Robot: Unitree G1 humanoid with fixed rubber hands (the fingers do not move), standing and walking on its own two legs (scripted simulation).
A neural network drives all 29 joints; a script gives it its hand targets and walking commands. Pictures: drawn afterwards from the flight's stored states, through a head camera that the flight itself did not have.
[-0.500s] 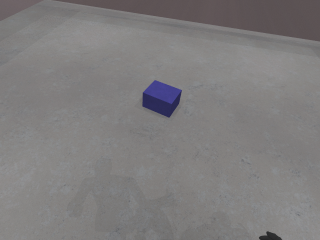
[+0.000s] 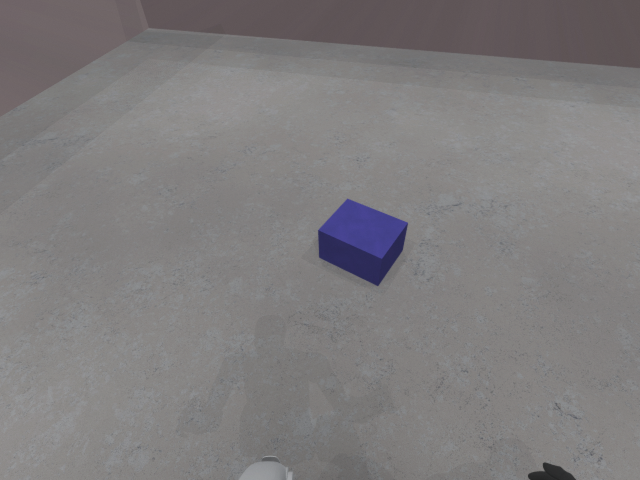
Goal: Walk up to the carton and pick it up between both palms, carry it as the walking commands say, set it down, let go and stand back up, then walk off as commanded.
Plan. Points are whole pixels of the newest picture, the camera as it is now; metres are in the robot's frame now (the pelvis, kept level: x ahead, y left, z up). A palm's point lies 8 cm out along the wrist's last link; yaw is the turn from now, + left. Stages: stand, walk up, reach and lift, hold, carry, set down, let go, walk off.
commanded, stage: walk up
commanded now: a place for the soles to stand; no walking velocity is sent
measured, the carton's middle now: (362, 240) +1.16 -0.10 -0.68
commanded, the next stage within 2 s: none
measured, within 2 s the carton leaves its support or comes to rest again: neither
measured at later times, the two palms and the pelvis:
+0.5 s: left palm (116, 342) +0.35 +0.36 -0.08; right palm (545, 367) +0.31 -0.28 -0.03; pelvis +0.25 +0.04 +0.01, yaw -1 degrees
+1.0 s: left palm (172, 256) +0.53 +0.32 -0.07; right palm (506, 255) +0.55 -0.31 -0.08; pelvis +0.46 +0.00 +0.00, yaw -2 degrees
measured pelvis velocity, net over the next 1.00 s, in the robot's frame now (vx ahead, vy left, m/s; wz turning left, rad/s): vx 0.46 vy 0.00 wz -0.04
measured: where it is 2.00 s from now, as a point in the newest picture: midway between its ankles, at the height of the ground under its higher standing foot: (330, 344)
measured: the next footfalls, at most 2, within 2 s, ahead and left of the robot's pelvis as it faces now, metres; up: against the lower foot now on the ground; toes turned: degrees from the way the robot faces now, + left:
left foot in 0.18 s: +0.30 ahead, +0.14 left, +0.00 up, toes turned +3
right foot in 0.70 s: +0.51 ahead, -0.13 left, +0.00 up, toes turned -7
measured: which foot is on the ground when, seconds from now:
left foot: up 0.00-0.16, down 0.18-0.72, up 0.74-1.00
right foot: down 0.00-0.18, up 0.20-0.68, down 0.70-1.00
